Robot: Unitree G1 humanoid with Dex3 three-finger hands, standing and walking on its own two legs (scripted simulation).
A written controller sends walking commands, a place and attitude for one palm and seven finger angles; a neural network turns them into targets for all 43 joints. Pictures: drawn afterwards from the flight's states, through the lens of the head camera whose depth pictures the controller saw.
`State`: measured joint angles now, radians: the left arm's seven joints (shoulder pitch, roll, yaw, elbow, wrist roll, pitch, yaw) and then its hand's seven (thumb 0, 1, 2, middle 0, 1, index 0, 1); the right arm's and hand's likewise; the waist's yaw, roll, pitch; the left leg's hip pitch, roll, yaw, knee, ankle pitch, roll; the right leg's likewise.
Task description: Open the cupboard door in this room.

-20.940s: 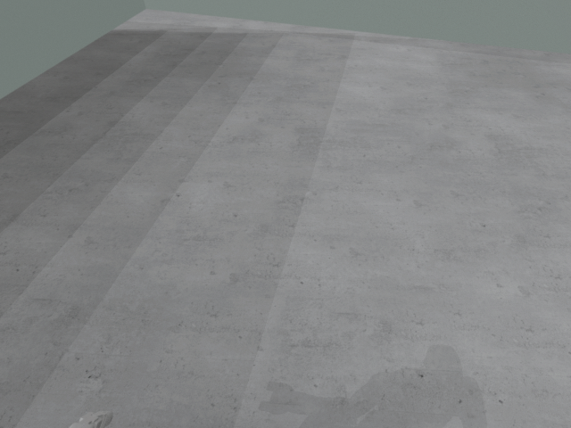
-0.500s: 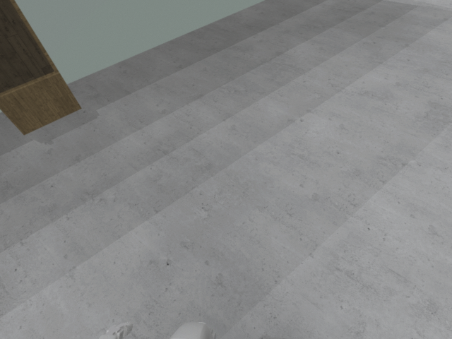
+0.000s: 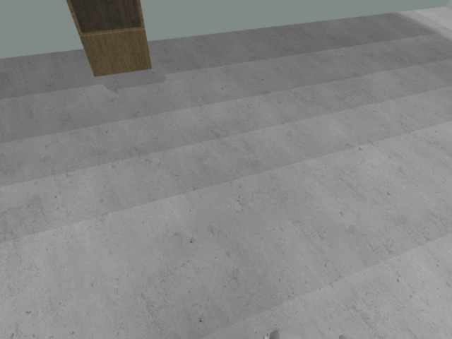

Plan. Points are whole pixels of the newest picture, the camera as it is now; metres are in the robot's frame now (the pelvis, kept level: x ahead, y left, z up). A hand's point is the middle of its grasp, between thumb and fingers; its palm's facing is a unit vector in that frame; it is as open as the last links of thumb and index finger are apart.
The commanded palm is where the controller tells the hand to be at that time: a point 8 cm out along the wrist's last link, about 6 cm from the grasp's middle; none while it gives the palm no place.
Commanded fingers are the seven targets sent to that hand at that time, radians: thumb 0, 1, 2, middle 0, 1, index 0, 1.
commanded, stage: turn or walk to find it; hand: left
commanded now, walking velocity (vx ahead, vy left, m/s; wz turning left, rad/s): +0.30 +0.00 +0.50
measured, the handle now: out of the picture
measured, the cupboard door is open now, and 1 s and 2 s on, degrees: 0 0 0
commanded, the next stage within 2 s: stand and wait in 1.86 s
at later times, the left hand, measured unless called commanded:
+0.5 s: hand out of the picture +0.02 +0.14 -0.15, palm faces +0.31 -0.92 -0.25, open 7.4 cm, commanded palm none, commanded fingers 0.00 0.90 0.90 -0.20 -0.30 -0.20 -0.30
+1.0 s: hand (105, 280) +0.24 +0.28 -0.17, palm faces +0.46 -0.87 -0.17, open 7.4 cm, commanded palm none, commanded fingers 0.00 0.90 0.90 -0.20 -0.30 -0.20 -0.30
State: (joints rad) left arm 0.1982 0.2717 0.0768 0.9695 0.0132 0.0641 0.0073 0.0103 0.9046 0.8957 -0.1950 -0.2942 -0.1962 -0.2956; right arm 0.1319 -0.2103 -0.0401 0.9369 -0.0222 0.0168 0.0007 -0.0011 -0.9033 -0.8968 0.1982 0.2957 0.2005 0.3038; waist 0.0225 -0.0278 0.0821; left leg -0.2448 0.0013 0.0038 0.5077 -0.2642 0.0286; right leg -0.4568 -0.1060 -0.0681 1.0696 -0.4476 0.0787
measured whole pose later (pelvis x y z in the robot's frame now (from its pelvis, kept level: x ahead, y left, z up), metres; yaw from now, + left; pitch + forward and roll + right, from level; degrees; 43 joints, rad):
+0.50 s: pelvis +0.08 -0.04 +0.01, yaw +16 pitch +0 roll +2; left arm 0.39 0.15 0.04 1.02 0.03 -0.06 0.01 0.01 0.90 0.90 -0.20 -0.29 -0.20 -0.30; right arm 0.25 -0.24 -0.09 1.00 -0.03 0.04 0.04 0.00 -0.91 -0.90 0.19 0.30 0.20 0.30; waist -0.01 0.04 0.03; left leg -0.64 0.06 0.00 1.17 -0.19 -0.02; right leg -0.02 -0.09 -0.23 0.35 -0.32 0.00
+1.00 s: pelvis +0.26 +0.09 +0.00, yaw +24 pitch -1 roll +0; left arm 0.21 0.18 0.05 1.01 0.03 -0.02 -0.01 0.01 0.91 0.90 -0.19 -0.29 -0.19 -0.30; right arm 0.22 -0.19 -0.06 1.03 -0.01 -0.08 -0.01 -0.02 -0.94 -0.90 0.20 0.30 0.20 0.30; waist 0.03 -0.04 0.04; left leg -0.16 -0.05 0.11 0.42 -0.26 0.09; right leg -0.60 -0.18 -0.07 1.09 -0.24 0.05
